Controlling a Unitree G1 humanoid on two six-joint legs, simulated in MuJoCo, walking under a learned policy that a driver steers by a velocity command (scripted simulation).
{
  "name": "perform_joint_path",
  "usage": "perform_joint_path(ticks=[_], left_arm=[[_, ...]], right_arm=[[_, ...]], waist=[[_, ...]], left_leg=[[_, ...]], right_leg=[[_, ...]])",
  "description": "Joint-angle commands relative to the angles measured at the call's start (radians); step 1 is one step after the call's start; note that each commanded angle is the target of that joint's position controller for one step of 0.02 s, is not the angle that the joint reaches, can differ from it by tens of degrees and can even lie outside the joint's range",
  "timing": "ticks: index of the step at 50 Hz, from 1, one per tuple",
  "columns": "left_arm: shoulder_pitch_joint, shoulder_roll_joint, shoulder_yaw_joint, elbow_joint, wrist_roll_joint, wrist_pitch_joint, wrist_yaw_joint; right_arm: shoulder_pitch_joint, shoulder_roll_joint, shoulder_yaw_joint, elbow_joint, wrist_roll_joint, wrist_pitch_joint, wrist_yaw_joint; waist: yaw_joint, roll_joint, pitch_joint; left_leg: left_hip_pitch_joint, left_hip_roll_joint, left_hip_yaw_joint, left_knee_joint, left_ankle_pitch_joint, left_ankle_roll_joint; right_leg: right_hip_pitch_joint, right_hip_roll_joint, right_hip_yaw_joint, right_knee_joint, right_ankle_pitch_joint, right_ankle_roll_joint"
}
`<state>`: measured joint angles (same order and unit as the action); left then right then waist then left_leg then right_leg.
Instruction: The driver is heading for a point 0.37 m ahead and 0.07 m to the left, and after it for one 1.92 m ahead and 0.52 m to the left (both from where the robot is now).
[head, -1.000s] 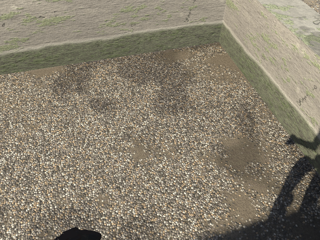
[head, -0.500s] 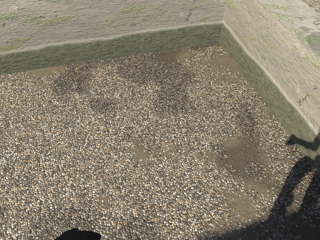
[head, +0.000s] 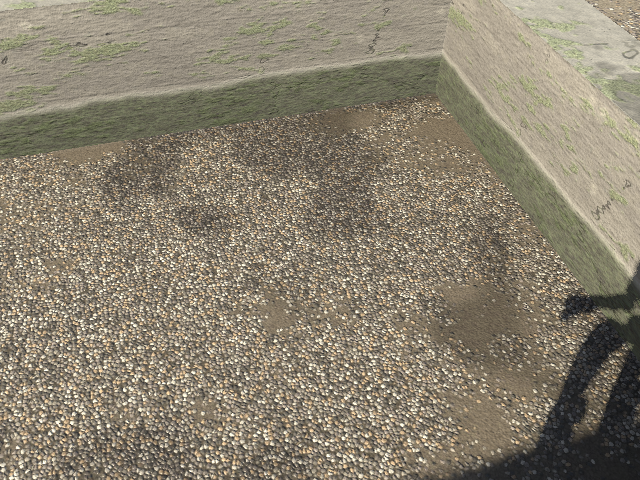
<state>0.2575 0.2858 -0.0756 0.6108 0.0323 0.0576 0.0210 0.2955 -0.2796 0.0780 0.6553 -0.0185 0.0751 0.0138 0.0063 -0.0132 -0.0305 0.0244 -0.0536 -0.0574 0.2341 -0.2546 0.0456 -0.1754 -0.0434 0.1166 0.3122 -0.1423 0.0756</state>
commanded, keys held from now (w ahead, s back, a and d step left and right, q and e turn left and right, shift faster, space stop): no key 1.00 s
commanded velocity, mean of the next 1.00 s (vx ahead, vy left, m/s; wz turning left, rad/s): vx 0.03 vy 0.00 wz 0.00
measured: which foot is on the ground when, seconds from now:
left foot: down 0.00-1.00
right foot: down 0.00-1.00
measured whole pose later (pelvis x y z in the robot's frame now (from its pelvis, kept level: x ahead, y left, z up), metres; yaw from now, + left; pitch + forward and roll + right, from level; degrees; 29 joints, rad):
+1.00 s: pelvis +0.00 -0.01 +0.00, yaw +0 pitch +0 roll +0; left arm 0.36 0.22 -0.02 0.80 0.01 0.06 0.05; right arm 0.43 -0.21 0.04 0.84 -0.01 0.07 -0.03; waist 0.00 -0.01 -0.01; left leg 0.03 -0.04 -0.06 0.20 -0.23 0.03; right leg -0.17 -0.03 0.11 0.28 -0.11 0.06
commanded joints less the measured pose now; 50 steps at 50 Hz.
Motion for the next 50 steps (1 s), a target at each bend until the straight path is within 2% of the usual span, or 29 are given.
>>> perform_joint_path(ticks=[1,9,17,18,20,23,30,50], left_arm=[[-0.043,0.09,0.034,-0.074,-0.001,-0.017,0.004],[0.001,0.095,0.045,-0.051,-0.004,-0.004,0.019],[0.016,0.087,0.053,-0.037,-0.008,0.001,0.023],[0.043,0.054,0.048,-0.014,0.005,0.004,0.023],[0.048,0.059,0.053,-0.004,-0.004,0.006,0.021],[0.051,0.067,0.059,0.005,-0.01,-0.002,0.021],[0.089,0.052,0.062,0.044,-0.014,-0.011,0.02],[0.154,0.028,0.076,0.159,-0.021,-0.002,0.035]], right_arm=[[-0.001,-0.102,-0.034,-0.06,0.002,-0.004,-0.013],[0.054,-0.107,-0.042,-0.022,0.007,-0.009,-0.017],[0.078,-0.097,-0.046,0.001,0.009,-0.009,-0.02],[0.105,-0.069,-0.044,0.033,-0.003,-0.008,-0.023],[0.099,-0.062,-0.046,0.038,0.002,-0.008,-0.023],[0.105,-0.068,-0.052,0.051,0.005,-0.011,-0.029],[0.141,-0.05,-0.054,0.081,0.005,-0.003,-0.044],[0.226,-0.018,-0.056,0.173,0.011,-0.006,-0.048]], waist=[[-0.009,0.007,-0.03],[-0.006,0.019,-0.01],[-0.007,0.013,0.015],[0.002,0.013,0.012],[0.002,0.011,0.074],[0.0,0.007,0.079],[-0.006,0.005,0.056],[-0.004,0.015,0.084]], left_leg=[[-0.008,0.113,-0.087,-0.008,0.448,0.027],[-0.031,0.112,-0.084,-0.022,0.454,0.023],[-0.052,0.11,-0.083,-0.039,0.387,0.025],[-0.066,0.099,-0.076,-0.047,0.252,0.031],[-0.105,0.092,-0.075,-0.063,0.183,0.031],[-0.098,0.09,-0.072,-0.054,0.227,0.028],[-0.063,0.087,-0.063,-0.04,0.289,0.026],[-0.061,0.087,-0.044,-0.049,0.342,0.013]], right_leg=[[0.032,-0.039,0.032,-0.001,0.308,-0.075],[0.039,-0.035,0.021,-0.013,0.292,-0.074],[0.026,-0.034,0.019,-0.027,0.249,-0.074],[0.038,-0.025,0.007,-0.027,0.106,-0.081],[0.0,-0.024,0.013,-0.04,0.061,-0.086],[-0.012,-0.025,0.015,-0.038,0.097,-0.087],[-0.003,-0.018,0.01,-0.037,0.142,-0.091],[0.028,-0.007,-0.002,-0.055,0.177,-0.091]])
